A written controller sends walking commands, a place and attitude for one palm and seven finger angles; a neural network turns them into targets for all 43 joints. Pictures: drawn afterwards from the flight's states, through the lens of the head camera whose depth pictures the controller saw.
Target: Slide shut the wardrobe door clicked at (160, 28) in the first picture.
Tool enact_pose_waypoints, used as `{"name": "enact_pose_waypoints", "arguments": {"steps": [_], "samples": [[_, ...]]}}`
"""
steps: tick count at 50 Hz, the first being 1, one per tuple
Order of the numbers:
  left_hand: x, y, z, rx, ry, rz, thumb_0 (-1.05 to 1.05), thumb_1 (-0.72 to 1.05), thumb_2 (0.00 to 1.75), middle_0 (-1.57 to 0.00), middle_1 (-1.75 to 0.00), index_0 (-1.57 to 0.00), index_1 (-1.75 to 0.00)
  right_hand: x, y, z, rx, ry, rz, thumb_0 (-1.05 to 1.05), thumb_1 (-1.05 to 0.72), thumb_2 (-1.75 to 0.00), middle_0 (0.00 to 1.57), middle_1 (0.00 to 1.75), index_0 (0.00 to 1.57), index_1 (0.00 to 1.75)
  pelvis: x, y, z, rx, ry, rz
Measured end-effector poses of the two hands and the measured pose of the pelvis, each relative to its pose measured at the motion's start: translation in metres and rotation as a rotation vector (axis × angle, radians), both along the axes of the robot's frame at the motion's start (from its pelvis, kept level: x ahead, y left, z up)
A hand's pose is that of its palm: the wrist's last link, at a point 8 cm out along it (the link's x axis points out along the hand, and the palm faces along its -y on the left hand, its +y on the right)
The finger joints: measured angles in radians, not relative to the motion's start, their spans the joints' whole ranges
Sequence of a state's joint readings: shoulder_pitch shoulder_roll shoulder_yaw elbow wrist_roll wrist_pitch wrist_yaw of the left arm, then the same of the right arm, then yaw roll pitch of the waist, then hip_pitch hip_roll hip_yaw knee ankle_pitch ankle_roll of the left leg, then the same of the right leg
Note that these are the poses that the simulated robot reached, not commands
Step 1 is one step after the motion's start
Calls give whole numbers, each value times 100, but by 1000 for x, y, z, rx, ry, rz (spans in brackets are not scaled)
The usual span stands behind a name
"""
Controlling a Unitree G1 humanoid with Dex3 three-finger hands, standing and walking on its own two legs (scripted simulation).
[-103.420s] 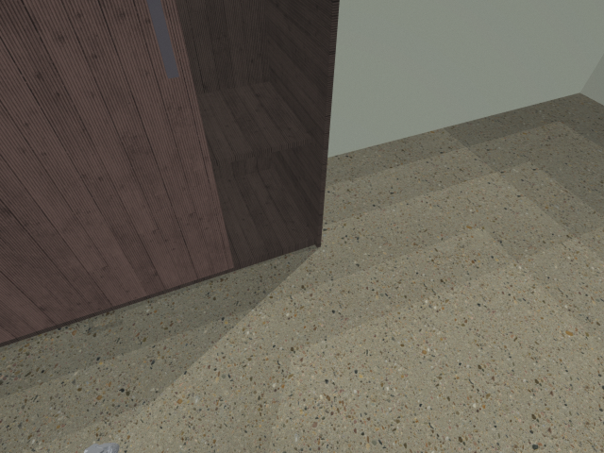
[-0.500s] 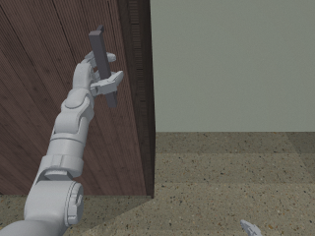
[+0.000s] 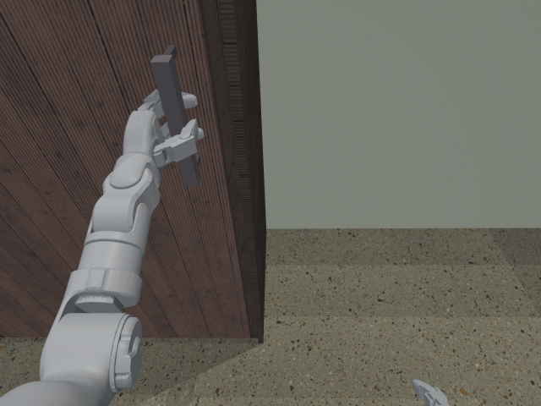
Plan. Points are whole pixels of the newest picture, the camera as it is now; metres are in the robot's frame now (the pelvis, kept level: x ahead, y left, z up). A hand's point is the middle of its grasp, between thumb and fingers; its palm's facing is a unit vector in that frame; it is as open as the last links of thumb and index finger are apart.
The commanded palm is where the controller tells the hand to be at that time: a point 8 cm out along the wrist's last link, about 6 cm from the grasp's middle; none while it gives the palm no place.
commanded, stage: grip the handle and tug to test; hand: left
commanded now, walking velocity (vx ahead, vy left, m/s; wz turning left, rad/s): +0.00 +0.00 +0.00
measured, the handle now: (182, 121) +0.48 +0.15 +0.20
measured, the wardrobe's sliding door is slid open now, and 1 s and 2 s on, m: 0.02 0.01 0.00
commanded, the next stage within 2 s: tug the door sideways, standing still in 0.34 s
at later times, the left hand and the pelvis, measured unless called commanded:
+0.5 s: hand (190, 142) +0.42 +0.12 +0.21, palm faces +0.02 -1.00 -0.02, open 6.2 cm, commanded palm +0.39 +0.17 +0.21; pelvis +0.04 +0.00 +0.00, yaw -2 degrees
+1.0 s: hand (202, 141) +0.43 +0.11 +0.21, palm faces +0.07 -1.00 -0.04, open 6.0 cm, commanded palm +0.40 +0.11 +0.21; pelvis +0.03 +0.00 +0.00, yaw +5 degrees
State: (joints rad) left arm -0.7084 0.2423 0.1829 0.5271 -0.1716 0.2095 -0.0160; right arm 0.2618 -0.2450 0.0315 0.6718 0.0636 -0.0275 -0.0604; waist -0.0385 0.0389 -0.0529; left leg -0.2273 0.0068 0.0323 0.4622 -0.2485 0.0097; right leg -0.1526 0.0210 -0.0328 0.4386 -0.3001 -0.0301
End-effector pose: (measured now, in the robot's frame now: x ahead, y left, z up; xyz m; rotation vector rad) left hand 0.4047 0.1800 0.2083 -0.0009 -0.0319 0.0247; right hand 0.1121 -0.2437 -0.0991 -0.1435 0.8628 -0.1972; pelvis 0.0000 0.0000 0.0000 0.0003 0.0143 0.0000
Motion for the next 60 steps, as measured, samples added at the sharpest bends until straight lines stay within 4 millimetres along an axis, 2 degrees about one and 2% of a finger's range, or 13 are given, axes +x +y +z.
{"name": "enact_pose_waypoints", "arguments": {"steps": [7, 14, 22, 28, 34, 40, 45, 52, 56, 60], "samples": [[-1, -1, -1, -2, -11, 4, 0, 72, 78, -34, -139, -32, -137, 3, -2, 2, 11, -18, -17, 2, -91, -90, 20, 30, 20, 30, 5, 0, 1, 2, 0, -14], [-2, -1, -2, -1, -24, -3, 0, 74, 77, -31, -140, -29, -136, 17, -4, 7, 20, -45, -28, 2, -91, -90, 20, 30, 20, 30, 14, -1, 1, 5, 4, -28], [-5, -3, -2, 15, -36, 3, -1, 76, 77, -27, -140, -22, -133, 48, -4, 15, 35, -93, -20, 2, -91, -90, 20, 30, 20, 30, 34, -1, 3, 11, 18, -45], [-3, -1, -1, 18, -28, -10, -1, 73, 79, -31, -139, -25, -135, 79, -2, 14, 16, -81, 32, 2, -91, -90, 20, 30, 20, 30, 46, -4, 2, 10, 23, -24], [-2, -3, 0, 8, -10, 33, 0, 70, 82, -35, -139, -32, -137, 106, 5, 11, 4, -66, 108, 2, -91, -90, 20, 30, 20, 30, 48, -5, 1, 7, 28, 23], [-3, -7, 0, 22, -9, 61, 0, 70, 84, -36, -139, -31, -138, 119, 20, 11, 27, -87, 162, 2, -91, -90, 20, 30, 20, 30, 45, -6, 0, 7, 25, 53], [-3, -12, 0, 36, -17, 58, -1, 72, 83, -35, -139, -29, -139, 116, 32, 8, 49, -84, 194, 1, -91, -90, 20, 30, 20, 30, 39, -6, -2, 7, 21, 68], [-3, -25, 0, 47, -21, 45, -1, 74, 80, -34, -139, -26, -140, 94, 41, -1, 68, -44, 211, 1, -91, -90, 20, 30, 20, 30, 27, -3, -4, 5, 22, 82], [0, -24, -3, 113, -95, 17, -4, 70, 79, -37, -139, -25, -140, 75, 36, -8, 52, -24, 175, 1, -91, -90, 20, 30, 20, 30, 15, -2, -7, 8, 18, 45], [2, -23, -7, 142, -163, 18, -7, 68, 81, -40, -139, -24, -140, 49, 23, -16, 38, 6, 102, 1, -91, -90, 20, 30, 20, 30, 3, -6, -11, 15, 6, 6]]}}
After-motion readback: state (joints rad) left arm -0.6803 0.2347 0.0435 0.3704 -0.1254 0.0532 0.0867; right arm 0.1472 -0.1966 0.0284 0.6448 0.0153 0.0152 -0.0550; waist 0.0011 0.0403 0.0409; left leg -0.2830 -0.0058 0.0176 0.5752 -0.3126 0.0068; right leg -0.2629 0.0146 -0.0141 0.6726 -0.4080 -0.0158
